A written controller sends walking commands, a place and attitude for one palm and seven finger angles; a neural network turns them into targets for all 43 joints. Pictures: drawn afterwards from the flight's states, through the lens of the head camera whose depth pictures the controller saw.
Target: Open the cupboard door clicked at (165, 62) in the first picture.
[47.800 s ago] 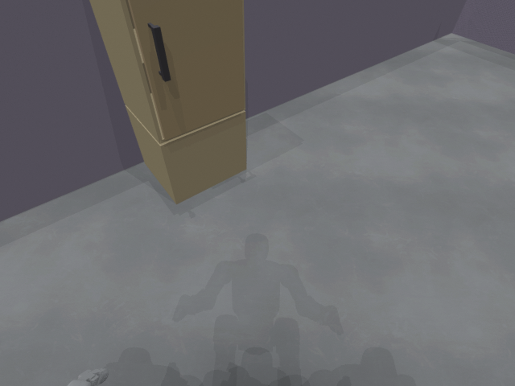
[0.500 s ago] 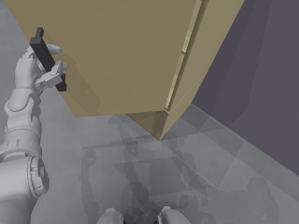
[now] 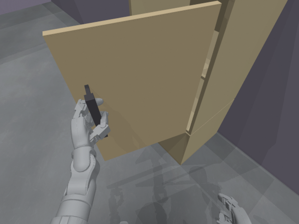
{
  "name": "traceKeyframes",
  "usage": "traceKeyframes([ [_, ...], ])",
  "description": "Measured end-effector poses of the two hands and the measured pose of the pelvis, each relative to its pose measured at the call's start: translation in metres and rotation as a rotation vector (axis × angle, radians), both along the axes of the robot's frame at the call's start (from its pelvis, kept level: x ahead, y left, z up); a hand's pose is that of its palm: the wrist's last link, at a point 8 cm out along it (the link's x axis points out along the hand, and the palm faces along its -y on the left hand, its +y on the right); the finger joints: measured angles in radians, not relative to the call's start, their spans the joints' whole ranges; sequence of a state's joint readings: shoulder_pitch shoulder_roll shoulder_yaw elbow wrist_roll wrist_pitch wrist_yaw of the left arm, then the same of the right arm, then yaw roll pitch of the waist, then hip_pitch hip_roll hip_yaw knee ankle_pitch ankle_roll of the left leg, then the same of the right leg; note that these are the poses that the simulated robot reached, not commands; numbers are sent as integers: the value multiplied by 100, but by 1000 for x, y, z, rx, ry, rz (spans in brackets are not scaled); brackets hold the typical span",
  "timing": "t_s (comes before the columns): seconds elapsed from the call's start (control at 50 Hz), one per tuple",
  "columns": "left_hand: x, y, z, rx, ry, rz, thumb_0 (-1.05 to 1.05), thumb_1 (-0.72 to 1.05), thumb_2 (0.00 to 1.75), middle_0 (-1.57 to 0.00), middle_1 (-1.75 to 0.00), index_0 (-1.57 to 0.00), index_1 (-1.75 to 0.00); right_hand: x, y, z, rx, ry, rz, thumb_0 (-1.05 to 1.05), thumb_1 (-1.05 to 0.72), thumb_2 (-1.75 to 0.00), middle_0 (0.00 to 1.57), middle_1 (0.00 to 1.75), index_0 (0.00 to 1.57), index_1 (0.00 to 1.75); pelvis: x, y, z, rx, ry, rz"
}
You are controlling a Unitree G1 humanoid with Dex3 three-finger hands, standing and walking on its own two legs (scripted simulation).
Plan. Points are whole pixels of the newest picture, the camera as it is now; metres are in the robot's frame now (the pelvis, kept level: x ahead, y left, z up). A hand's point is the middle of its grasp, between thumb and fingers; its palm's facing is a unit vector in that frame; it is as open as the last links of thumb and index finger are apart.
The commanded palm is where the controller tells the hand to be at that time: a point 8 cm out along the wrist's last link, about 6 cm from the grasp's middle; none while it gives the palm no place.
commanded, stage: pull the door open along its arc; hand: left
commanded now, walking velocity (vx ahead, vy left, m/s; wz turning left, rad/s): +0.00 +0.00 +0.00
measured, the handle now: (96, 113) +0.40 +0.17 +0.06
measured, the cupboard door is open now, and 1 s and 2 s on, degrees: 71 87 89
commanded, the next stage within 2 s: open thumb and fingers to let go in 0.28 s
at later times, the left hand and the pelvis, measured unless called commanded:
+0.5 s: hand (130, 154) +0.28 +0.06 +0.07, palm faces +0.33 -0.94 -0.01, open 6.2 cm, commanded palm +0.24 +0.12 +0.07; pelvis -0.01 -0.04 +0.00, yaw +3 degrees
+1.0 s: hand (124, 153) +0.28 +0.07 +0.07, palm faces +0.32 -0.95 +0.02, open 13.7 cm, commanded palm +0.24 +0.12 +0.07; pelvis +0.00 -0.02 +0.00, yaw +2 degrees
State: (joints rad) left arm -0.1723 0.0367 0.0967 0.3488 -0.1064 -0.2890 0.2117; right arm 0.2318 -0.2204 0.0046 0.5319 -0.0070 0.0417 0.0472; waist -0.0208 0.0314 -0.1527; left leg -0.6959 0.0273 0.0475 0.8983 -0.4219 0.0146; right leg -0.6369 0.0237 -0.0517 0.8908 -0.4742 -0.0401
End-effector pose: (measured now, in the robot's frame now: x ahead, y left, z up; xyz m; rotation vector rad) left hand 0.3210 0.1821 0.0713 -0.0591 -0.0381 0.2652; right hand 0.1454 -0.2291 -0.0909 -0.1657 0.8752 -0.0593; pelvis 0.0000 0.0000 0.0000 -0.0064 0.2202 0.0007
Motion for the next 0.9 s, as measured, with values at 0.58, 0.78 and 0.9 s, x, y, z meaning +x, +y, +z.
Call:
traceKeyframes([
  [0.58, -77, -72, 0, 61, 24, 74, 1, 58, 75, -36, -132, -36, -131, 12, -28, -4, -30, -29, 50, 1, -90, -90, 20, 30, 20, 30, -8, -38, 3, 32, -71, 48],
  [0.78, -75, -67, 1, 24, 40, 57, 1, 7, 55, -35, -126, -35, -126, 16, -14, -1, -10, -29, 55, 1, -90, -90, 20, 30, 20, 30, -2, -31, 6, 32, -71, 43],
  [0.9, -80, -64, -1, 23, 40, 64, 0, -27, 40, -32, -121, -33, -121, 16, -7, 1, -12, -37, 59, 1, -90, -90, 20, 30, 20, 30, -2, -23, 4, 25, -71, 40],
])
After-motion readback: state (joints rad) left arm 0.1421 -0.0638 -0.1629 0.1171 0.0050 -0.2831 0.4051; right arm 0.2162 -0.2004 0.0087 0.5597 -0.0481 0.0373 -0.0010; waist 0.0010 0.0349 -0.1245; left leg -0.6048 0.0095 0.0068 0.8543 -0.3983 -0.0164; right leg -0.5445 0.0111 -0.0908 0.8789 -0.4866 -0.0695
